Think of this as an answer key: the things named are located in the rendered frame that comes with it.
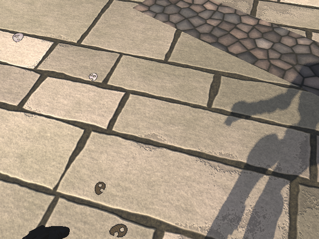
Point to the robot left hand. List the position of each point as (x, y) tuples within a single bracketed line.
[(51, 232)]

